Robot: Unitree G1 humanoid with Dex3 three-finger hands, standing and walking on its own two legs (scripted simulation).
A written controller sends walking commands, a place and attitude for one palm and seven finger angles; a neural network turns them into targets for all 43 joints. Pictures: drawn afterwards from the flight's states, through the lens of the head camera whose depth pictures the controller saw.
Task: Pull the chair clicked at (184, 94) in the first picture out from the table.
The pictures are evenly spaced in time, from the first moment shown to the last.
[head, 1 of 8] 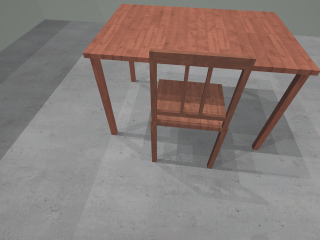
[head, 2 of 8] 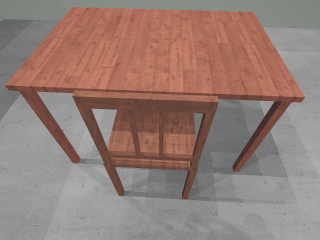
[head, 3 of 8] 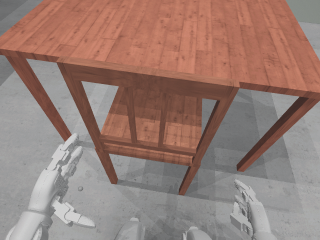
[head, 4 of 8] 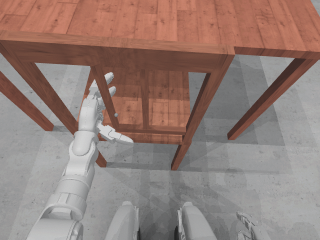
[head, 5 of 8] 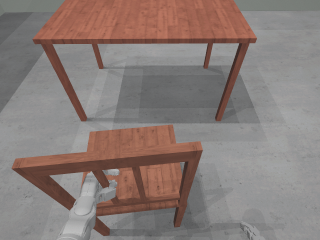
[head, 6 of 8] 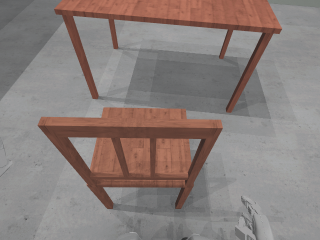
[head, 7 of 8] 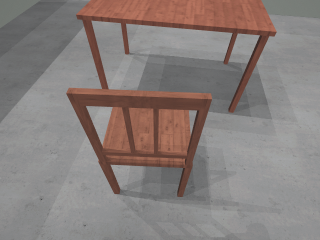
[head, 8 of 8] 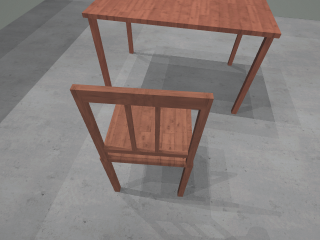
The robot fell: no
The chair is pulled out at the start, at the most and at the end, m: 0.00 0.60 0.60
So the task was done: yes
